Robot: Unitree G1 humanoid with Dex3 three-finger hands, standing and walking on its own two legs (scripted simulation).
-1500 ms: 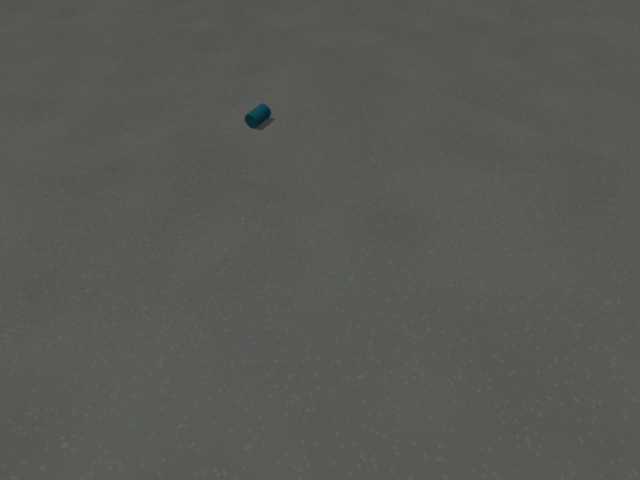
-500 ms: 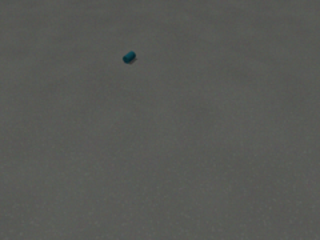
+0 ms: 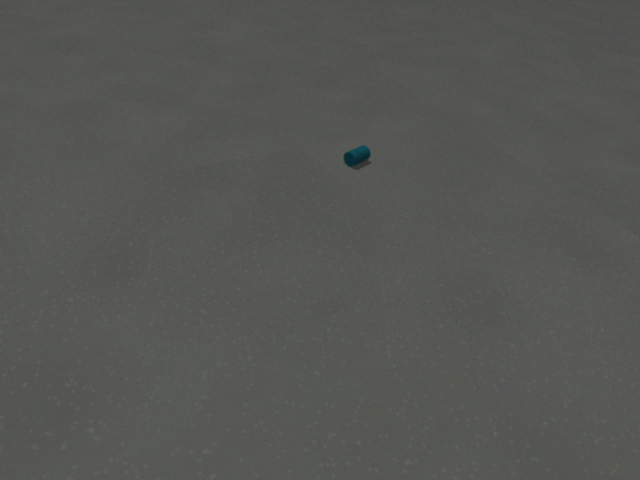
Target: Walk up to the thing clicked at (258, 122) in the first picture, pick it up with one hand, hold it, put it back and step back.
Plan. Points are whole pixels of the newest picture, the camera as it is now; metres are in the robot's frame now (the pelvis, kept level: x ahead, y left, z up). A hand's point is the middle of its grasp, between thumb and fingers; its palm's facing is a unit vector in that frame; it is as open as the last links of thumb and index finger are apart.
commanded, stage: walk up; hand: left
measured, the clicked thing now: (357, 155) +2.07 -0.24 -0.70
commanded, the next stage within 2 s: none
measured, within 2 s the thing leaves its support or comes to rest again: neither
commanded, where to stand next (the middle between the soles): +1.98 -0.68 m, yaw +45 degrees
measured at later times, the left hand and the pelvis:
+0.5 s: hand (166, 394) +0.29 +0.24 -0.10, palm faces +0.28 -0.88 -0.39, open 7.4 cm; pelvis +0.27 -0.08 +0.01, yaw +15 degrees
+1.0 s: hand (238, 303) +0.51 +0.17 -0.15, palm faces +0.37 -0.90 -0.24, open 7.4 cm; pelvis +0.57 -0.08 +0.01, yaw +24 degrees
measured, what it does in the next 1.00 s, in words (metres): walks ahead, turning left: right foot, then left foot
